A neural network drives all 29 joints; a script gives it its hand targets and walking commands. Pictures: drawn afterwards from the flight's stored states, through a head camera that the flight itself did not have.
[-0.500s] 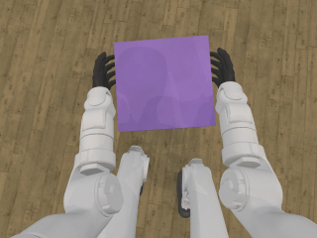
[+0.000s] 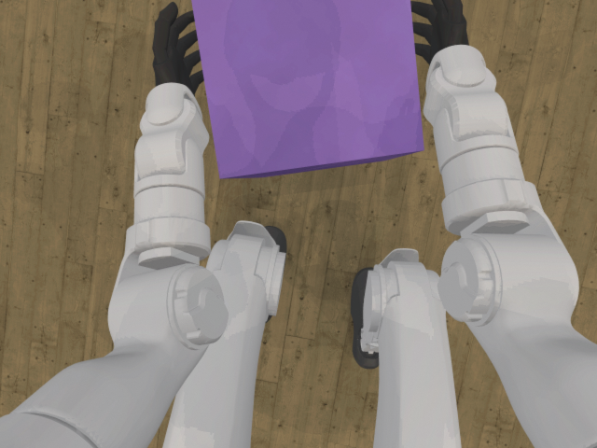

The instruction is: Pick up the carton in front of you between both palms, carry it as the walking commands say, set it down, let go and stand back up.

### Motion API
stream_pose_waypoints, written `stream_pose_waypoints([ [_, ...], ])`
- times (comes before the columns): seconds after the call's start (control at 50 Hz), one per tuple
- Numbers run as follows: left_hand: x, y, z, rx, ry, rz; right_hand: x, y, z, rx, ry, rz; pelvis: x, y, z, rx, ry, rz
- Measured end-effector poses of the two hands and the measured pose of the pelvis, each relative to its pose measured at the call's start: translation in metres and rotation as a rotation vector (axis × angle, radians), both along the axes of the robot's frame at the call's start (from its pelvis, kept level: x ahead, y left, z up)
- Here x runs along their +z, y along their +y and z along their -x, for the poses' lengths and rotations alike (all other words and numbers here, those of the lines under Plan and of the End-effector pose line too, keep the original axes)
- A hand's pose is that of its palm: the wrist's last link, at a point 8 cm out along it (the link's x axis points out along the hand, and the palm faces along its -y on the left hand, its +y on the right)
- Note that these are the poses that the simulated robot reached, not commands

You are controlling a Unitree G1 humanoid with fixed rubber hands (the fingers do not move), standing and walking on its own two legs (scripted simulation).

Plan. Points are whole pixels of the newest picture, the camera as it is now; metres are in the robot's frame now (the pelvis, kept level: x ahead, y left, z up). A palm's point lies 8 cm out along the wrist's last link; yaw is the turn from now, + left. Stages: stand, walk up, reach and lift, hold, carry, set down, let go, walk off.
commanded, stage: set down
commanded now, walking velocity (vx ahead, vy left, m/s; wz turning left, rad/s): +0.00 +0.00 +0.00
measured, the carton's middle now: (311, 92) +0.50 +0.07 -0.20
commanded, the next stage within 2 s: none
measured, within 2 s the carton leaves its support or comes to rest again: rests again in 1.36 s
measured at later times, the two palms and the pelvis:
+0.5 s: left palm (188, 82) +0.49 +0.23 -0.19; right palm (414, 65) +0.55 -0.06 -0.22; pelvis +0.01 -0.01 -0.06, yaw +1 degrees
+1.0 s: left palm (189, 88) +0.48 +0.24 -0.21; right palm (409, 74) +0.55 -0.06 -0.24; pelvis +0.00 -0.01 -0.06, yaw +2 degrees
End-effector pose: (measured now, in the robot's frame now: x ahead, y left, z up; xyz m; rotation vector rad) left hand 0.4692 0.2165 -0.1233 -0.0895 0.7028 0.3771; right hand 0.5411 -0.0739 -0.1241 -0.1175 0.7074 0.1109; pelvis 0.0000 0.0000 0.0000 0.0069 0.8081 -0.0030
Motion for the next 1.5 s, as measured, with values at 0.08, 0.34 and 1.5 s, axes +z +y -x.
stream_pose_waypoints([
  [0.08, -0.026, 0.002, -0.002, 0.006, 0.011, -0.003, -0.026, 0.003, -0.005, 0.018, 0.008, 0.008, -0.016, -0.001, 0.003, -0.002, -0.008, -0.004],
  [0.34, -0.059, 0.021, -0.021, -0.012, 0.031, -0.034, -0.083, 0.019, -0.014, 0.056, 0.020, 0.001, -0.050, -0.005, -0.002, 0.008, -0.036, -0.019],
  [1.5, -0.118, 0.040, 0.011, 0.004, 0.138, -0.053, -0.136, -0.024, -0.007, 0.069, 0.041, 0.038, -0.065, -0.003, 0.001, 0.001, -0.137, -0.048],
])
